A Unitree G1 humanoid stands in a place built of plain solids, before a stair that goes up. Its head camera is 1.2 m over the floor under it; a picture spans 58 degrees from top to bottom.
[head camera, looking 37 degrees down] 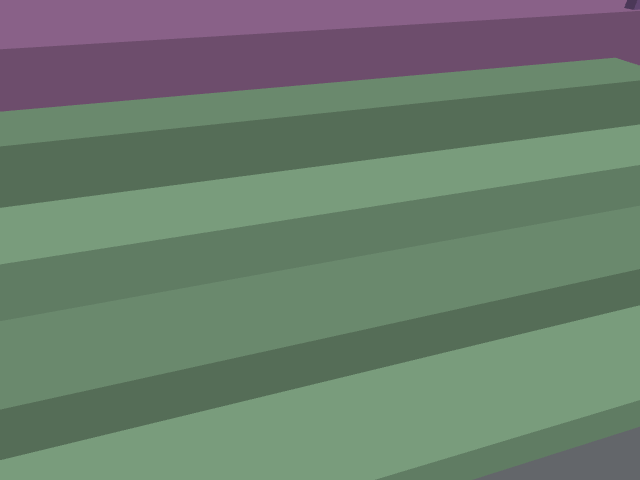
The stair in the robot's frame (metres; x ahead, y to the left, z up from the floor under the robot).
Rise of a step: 0.18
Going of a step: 0.28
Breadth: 3.30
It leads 16 degrees to the left of straight ahead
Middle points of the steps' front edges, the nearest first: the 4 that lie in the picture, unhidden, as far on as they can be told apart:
0.68 0.11 0.36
0.95 0.18 0.53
1.22 0.26 0.71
1.49 0.33 0.89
